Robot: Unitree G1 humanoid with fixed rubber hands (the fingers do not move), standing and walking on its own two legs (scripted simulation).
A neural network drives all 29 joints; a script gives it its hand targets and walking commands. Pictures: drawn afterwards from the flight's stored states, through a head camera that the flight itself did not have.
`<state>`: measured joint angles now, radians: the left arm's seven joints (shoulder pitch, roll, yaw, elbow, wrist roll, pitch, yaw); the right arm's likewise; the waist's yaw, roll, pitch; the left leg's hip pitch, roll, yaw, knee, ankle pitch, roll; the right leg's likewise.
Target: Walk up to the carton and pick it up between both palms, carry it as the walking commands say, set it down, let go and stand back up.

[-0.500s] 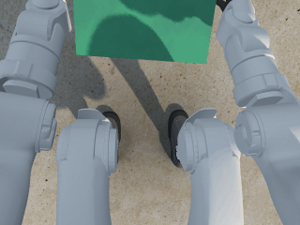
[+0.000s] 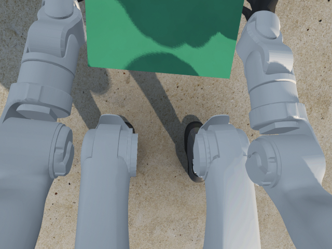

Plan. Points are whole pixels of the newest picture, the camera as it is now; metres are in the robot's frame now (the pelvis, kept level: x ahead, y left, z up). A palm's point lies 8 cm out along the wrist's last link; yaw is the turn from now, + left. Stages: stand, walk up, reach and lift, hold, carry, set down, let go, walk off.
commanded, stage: reach and lift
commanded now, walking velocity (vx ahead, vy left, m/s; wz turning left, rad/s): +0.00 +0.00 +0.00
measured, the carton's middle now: (163, 16) +0.54 +0.00 -0.23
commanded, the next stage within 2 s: none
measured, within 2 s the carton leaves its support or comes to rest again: neither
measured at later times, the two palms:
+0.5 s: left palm out of the picture +0.53 +0.17 -0.08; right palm (282, 9) +0.51 -0.16 -0.08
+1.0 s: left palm out of the picture +0.51 +0.17 -0.01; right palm (323, 5) +0.49 -0.16 -0.01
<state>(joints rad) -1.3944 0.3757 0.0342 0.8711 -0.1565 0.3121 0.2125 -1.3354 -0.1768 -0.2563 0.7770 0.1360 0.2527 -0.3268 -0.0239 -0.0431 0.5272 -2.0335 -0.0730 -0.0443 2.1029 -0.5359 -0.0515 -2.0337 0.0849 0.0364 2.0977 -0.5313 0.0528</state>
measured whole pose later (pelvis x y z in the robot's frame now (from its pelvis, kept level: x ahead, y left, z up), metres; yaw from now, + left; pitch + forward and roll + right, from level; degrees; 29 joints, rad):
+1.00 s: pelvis -0.02 +0.00 +0.09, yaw +0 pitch +20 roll -1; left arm -1.27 0.29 0.16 0.67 -0.05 0.45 0.20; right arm -1.22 -0.10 -0.35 0.56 0.02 0.40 -0.29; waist -0.02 -0.01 0.53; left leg -1.69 -0.10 -0.08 1.79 -0.46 -0.06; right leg -1.68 0.10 0.05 1.79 -0.46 0.05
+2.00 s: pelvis -0.02 +0.00 +0.21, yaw +1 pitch +11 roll -1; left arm -1.08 0.22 0.16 0.62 -0.03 0.48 0.20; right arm -1.01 -0.04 -0.33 0.49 -0.02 0.44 -0.28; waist -0.02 0.00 0.52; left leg -1.21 -0.10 -0.11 1.40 -0.39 -0.05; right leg -1.20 0.09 0.07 1.39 -0.38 0.04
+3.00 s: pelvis +0.00 -0.01 +0.32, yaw +1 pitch +0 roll +0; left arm -0.84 0.12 0.19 0.55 0.06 0.51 0.16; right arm -0.78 0.06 -0.36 0.41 -0.11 0.47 -0.24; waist -0.04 -0.01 0.50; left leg -0.62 -0.07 -0.13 0.82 -0.20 -0.04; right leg -0.62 0.07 0.10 0.82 -0.21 0.02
